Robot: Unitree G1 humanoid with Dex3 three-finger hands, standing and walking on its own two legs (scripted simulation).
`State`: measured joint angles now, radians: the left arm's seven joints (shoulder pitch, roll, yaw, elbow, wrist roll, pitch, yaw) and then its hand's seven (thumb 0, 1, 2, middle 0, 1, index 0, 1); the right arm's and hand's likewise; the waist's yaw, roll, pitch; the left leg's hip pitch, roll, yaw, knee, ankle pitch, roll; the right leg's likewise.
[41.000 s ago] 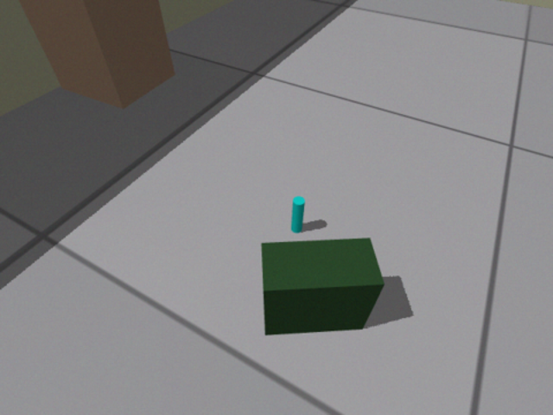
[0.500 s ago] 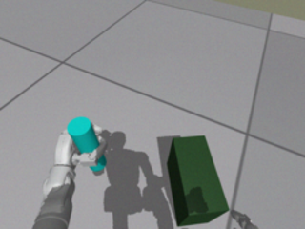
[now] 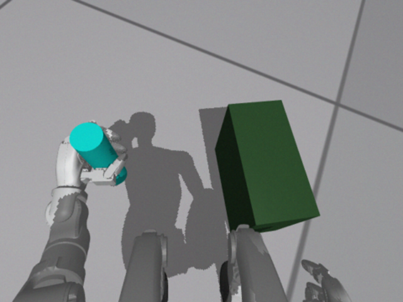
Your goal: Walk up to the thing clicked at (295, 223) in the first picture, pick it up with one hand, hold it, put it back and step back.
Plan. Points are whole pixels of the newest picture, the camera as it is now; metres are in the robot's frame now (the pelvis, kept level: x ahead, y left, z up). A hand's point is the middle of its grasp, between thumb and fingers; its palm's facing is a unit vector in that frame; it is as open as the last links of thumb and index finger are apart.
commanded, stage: crouch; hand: left
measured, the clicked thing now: (103, 159) +0.40 +0.19 -0.03
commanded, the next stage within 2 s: lower in 1.14 s
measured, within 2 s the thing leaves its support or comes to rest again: neither
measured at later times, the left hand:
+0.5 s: hand (128, 178) +0.42 +0.18 -0.21, palm faces +0.02 -1.00 -0.02, open 6.7 cm
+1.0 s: hand (132, 181) +0.43 +0.19 -0.29, palm faces -0.01 -1.00 -0.01, open 6.7 cm
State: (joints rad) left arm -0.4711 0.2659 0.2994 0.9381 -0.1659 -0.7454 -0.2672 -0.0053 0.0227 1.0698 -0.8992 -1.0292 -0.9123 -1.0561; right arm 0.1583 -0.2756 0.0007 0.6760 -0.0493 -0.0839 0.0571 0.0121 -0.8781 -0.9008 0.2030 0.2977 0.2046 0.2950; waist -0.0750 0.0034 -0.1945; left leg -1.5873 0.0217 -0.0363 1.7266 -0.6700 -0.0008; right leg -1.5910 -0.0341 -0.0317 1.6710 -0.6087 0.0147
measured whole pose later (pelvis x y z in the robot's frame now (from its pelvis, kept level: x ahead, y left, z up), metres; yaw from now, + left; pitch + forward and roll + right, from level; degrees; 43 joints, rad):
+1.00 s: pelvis -0.04 +0.00 -0.22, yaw -5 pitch +28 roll -8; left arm -0.73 0.50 0.42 1.16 -0.07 -0.79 -0.24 -0.01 0.04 1.05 -0.89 -1.04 -0.90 -1.07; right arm 0.07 -0.33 0.15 0.70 -0.16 -0.03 0.12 0.01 -0.89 -0.90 0.21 0.30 0.21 0.30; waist -0.20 -0.06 0.01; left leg -2.25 -0.01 -0.14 2.46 -0.70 -0.01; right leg -2.20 -0.04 -0.09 2.33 -0.61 0.02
